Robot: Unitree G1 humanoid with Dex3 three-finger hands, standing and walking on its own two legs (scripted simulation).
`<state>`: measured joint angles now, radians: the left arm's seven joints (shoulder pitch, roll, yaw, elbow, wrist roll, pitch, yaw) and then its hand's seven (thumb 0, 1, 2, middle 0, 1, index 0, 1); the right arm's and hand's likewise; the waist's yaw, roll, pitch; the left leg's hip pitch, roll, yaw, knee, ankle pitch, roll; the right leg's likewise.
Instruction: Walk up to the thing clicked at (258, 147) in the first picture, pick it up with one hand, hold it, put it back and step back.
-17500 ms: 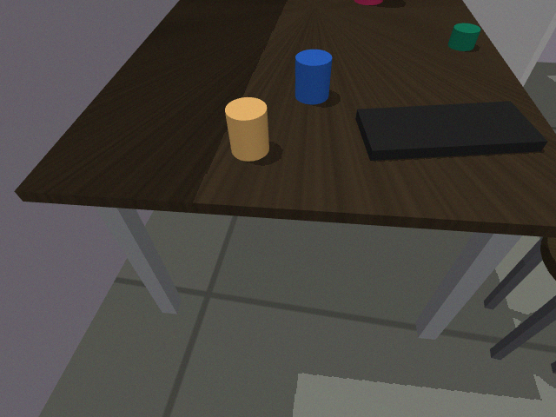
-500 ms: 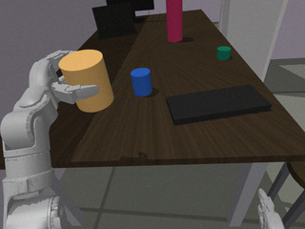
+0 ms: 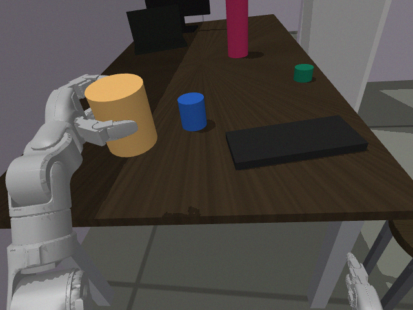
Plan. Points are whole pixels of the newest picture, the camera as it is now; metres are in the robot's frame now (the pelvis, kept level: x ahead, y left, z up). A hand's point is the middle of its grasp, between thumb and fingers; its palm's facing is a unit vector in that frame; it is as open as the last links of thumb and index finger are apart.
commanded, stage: hold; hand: left
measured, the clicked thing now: (125, 110) +0.37 +0.14 +0.28
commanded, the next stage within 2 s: crouch in 0.58 s
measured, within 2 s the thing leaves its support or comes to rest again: neither
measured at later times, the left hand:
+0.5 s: hand (110, 108) +0.36 +0.16 +0.30, palm faces +0.15 -0.99 -0.02, open 11.8 cm
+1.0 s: hand (118, 118) +0.39 +0.16 +0.26, palm faces +0.17 -0.98 -0.01, open 11.7 cm
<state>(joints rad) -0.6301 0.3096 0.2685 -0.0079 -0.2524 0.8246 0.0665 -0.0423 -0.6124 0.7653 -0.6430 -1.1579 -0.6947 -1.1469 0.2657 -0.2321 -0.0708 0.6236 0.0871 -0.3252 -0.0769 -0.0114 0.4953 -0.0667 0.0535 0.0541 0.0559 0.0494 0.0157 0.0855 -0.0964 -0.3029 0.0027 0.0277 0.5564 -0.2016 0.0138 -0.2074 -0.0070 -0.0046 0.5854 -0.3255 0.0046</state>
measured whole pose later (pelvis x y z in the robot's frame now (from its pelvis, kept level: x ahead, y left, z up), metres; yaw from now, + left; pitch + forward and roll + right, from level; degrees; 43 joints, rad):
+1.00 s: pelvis +0.00 +0.00 +0.00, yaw +0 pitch -2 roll +0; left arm -0.71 0.31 0.25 0.25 -0.22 0.72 0.07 -0.04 -0.61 0.73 -0.66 -1.15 -0.72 -1.14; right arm 0.24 -0.23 -0.05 0.67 0.07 -0.34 -0.09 -0.01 0.54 -0.05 0.05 0.05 0.06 0.05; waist 0.00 0.07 -0.08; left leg -0.33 0.00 0.02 0.55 -0.19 0.01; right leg -0.24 0.00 -0.01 0.59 -0.32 0.00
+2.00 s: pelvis +0.03 +0.00 +0.00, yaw -2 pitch +6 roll -1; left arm -0.76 0.39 0.30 0.84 -0.14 0.05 0.01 -0.03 -0.61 0.76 -0.65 -1.14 -0.70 -1.14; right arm 0.22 -0.22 0.00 0.63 0.03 -0.23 -0.06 -0.01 0.53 -0.05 0.06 0.05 0.06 0.05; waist -0.07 0.04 -0.07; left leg -0.43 0.03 0.04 0.56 -0.23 0.01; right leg -0.31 0.02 0.01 0.52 -0.31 0.01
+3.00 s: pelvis +0.03 +0.01 -0.03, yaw -3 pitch +16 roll -3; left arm -0.85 0.50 0.38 1.10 -0.10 -0.21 -0.03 -0.03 -0.61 0.74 -0.66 -1.14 -0.72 -1.13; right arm 0.26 -0.22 0.00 0.38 0.00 -0.10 -0.01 -0.01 0.49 -0.06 0.06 0.05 0.06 0.05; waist -0.15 0.02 -0.12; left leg -0.78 0.06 0.03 0.84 -0.34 0.03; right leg -0.65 0.04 0.01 0.77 -0.41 0.01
